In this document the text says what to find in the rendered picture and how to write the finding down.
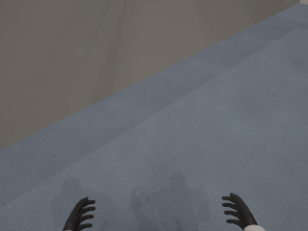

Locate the right robot hand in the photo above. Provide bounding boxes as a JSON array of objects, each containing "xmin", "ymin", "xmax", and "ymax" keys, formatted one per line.
[{"xmin": 221, "ymin": 193, "xmax": 258, "ymax": 231}]

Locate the left robot hand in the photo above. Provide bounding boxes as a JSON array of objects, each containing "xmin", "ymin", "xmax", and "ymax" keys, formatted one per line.
[{"xmin": 63, "ymin": 197, "xmax": 96, "ymax": 231}]

